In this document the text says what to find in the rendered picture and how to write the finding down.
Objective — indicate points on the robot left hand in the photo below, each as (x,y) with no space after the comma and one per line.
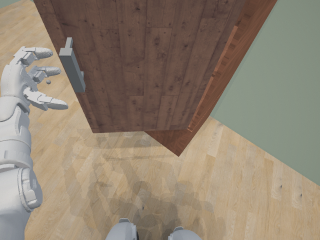
(15,80)

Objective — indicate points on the robot right thigh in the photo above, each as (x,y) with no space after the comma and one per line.
(183,235)

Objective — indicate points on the left robot forearm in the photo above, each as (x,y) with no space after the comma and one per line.
(15,137)

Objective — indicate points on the cupboard door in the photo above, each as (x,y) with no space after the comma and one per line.
(146,63)

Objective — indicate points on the robot left upper arm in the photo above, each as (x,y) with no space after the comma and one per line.
(20,194)

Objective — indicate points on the handle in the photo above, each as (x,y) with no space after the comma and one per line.
(71,66)

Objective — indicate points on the right robot shin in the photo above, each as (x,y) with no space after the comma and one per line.
(178,228)

